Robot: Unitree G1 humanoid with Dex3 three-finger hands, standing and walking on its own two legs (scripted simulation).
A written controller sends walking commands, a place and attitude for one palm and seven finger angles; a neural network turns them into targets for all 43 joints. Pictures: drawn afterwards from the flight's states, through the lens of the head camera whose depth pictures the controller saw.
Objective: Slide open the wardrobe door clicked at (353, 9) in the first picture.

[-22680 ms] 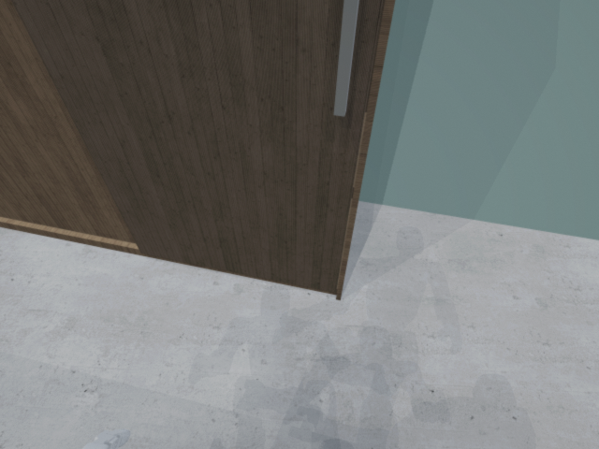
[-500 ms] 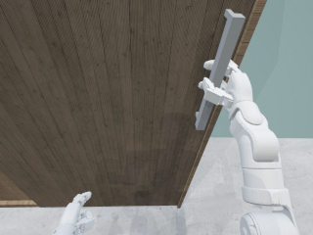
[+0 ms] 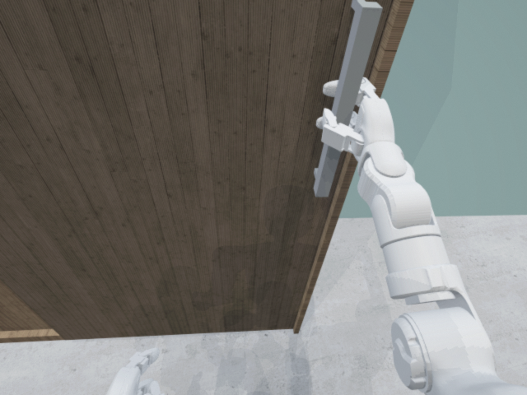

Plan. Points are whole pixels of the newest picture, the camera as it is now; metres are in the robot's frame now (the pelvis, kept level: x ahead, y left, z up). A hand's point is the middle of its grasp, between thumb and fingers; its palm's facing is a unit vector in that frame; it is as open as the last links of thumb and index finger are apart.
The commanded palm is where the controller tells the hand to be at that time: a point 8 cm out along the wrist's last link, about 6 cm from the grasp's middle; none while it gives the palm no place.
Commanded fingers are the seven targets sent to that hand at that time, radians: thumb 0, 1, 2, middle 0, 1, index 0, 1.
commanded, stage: step sideways, sliding the door along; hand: right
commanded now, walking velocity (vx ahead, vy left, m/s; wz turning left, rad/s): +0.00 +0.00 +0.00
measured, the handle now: (336, 112) +0.48 -0.09 +0.22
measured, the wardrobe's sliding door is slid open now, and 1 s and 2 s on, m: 0.01 0.08 0.41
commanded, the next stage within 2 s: none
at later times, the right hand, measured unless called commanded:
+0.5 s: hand (315, 132) +0.43 -0.06 +0.21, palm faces +0.15 +0.98 -0.09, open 6.4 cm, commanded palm +0.40 -0.04 +0.22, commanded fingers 0.00 -0.90 -0.90 0.45 1.40 0.45 1.40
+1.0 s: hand (270, 131) +0.44 +0.01 +0.20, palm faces +0.30 +0.94 -0.13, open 6.8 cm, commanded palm +0.40 +0.03 +0.20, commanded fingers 0.00 -0.90 -0.90 0.45 1.40 0.45 1.40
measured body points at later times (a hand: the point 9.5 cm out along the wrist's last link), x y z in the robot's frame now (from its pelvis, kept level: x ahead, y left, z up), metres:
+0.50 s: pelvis +0.02 +0.07 -0.01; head +0.09 +0.09 +0.43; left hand +0.19 +0.30 -0.14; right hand +0.42 -0.11 +0.22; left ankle +0.02 +0.15 -0.74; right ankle -0.01 -0.05 -0.69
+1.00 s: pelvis +0.11 +0.21 -0.03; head +0.19 +0.21 +0.41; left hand +0.37 +0.33 -0.12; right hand +0.42 -0.04 +0.21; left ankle +0.19 +0.33 -0.74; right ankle +0.03 -0.02 -0.73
